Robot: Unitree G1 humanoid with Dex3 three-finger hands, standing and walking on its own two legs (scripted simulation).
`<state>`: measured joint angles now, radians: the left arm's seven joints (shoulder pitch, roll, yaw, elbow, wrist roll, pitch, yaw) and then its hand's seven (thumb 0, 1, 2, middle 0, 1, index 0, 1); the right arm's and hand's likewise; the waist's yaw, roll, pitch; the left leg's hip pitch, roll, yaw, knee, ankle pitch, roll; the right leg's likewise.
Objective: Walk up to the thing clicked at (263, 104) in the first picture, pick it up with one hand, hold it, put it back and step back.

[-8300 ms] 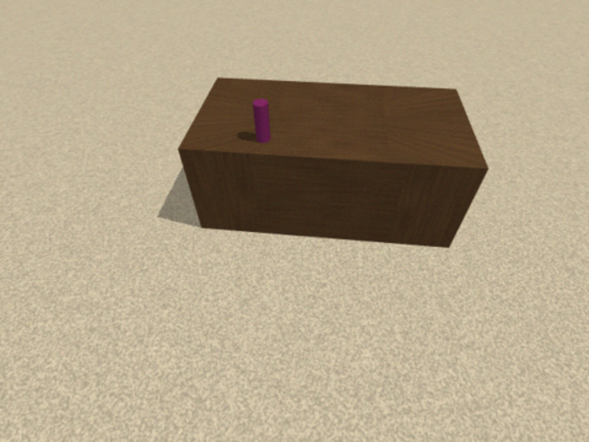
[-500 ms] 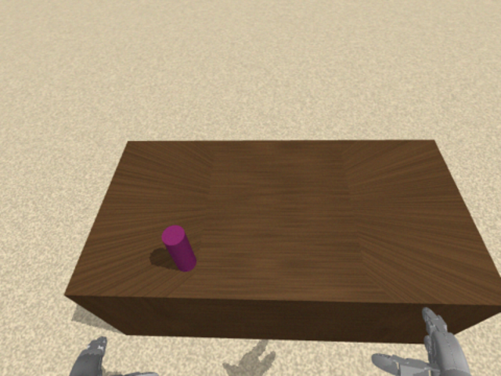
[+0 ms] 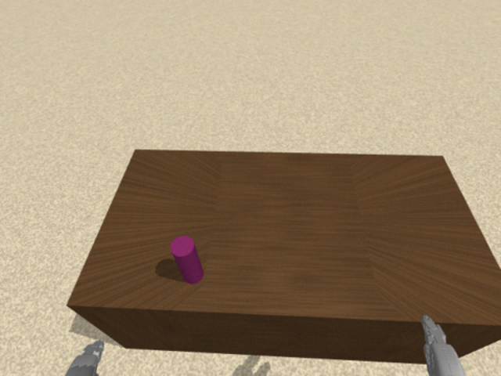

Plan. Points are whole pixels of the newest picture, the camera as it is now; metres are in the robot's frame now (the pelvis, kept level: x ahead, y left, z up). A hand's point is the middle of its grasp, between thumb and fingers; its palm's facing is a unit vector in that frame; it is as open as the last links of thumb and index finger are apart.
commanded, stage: go down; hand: left
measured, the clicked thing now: (188, 261) +0.43 +0.18 -0.23
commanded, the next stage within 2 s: none
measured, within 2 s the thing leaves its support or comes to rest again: neither
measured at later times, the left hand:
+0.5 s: hand out of the picture +0.15 +0.25 -0.09, palm faces +0.14 -0.94 -0.32, open 17.5 cm
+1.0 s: hand (67, 307) +0.25 +0.32 -0.02, palm faces +0.19 -0.96 -0.20, open 17.4 cm
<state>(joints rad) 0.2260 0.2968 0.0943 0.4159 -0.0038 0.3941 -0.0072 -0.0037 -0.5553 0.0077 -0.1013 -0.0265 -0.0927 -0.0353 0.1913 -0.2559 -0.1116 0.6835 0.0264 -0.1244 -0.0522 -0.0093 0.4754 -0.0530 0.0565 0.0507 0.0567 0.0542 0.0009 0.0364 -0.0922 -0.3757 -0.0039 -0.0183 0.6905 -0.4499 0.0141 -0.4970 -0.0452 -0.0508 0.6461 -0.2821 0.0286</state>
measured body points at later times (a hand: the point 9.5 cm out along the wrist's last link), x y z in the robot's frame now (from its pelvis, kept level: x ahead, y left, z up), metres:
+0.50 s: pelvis -0.01 -0.01 -0.01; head +0.02 -0.01 +0.44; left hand +0.14 +0.30 -0.07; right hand +0.15 -0.27 -0.07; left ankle -0.07 +0.11 -0.72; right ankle +0.02 -0.14 -0.72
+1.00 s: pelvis -0.03 -0.01 -0.01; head +0.00 +0.00 +0.44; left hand +0.24 +0.37 -0.01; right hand +0.12 -0.27 -0.07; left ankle -0.07 +0.11 -0.72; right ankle +0.02 -0.14 -0.72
